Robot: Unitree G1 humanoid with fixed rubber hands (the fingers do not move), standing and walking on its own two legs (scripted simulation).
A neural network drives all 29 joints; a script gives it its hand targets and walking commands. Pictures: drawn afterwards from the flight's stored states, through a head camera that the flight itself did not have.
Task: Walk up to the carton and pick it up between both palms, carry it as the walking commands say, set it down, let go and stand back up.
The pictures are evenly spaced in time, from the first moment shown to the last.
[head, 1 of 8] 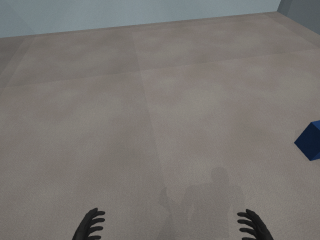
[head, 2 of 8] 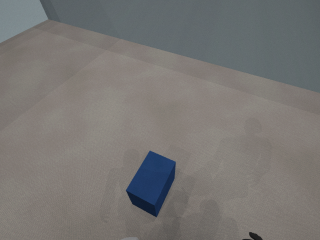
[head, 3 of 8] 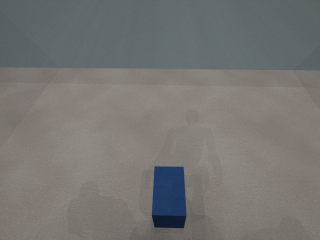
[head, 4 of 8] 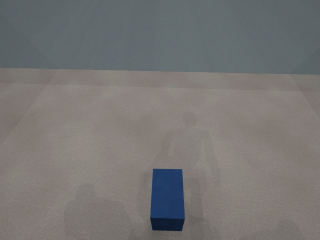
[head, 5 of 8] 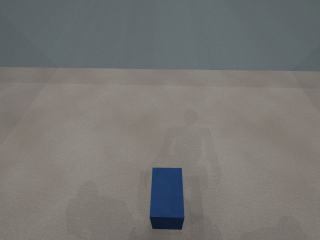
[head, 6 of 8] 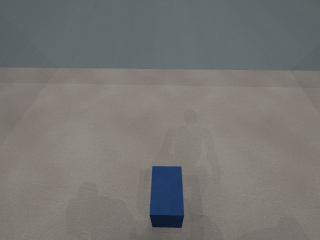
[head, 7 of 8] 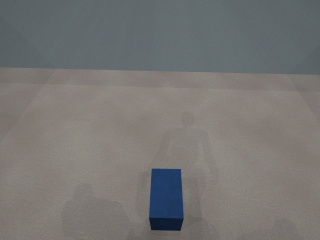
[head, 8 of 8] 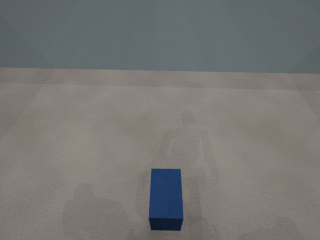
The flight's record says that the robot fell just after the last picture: no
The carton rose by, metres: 0.00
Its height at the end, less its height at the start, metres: +0.00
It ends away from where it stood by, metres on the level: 0.00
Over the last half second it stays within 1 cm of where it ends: yes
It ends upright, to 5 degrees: yes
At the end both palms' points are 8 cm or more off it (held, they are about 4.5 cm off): yes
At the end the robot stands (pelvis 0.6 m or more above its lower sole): yes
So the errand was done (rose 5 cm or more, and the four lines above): no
